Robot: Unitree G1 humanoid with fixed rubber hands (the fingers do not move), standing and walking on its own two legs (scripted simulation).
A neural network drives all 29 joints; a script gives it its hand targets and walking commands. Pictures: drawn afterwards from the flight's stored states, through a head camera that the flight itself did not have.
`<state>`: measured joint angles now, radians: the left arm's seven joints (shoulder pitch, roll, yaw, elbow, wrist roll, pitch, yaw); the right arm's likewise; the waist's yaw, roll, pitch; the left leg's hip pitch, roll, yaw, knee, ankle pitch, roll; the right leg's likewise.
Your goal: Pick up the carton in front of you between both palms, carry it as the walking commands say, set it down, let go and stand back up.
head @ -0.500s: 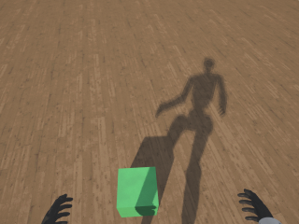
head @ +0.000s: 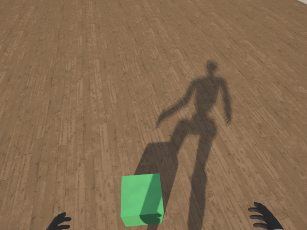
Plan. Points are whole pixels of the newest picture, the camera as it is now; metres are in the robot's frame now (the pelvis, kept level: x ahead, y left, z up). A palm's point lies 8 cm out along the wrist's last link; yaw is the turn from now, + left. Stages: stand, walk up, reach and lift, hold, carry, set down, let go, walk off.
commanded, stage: stand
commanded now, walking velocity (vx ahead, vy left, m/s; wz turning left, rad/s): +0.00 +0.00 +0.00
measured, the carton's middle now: (142, 200) +0.37 +0.07 -0.65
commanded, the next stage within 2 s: none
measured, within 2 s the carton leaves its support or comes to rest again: neither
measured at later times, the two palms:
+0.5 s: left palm out of the picture +0.07 +0.30 -0.10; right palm out of the picture +0.08 -0.31 -0.09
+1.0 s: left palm out of the picture +0.06 +0.31 -0.10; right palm out of the picture +0.07 -0.31 -0.09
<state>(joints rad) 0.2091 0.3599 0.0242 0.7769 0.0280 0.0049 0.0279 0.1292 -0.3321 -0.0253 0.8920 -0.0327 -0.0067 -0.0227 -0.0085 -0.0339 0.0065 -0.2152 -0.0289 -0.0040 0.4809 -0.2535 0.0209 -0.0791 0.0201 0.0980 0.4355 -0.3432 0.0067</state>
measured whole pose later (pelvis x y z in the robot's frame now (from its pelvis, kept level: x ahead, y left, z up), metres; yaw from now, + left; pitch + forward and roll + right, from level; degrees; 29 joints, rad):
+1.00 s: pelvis -0.02 +0.00 +0.01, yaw +1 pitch -3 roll +0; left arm 0.17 0.39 0.01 0.97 0.02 -0.01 0.02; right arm 0.10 -0.38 -0.01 1.07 -0.01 -0.01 -0.01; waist -0.01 -0.02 0.04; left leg -0.17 -0.03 -0.02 0.38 -0.17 0.02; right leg -0.03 0.01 0.08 0.33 -0.26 0.01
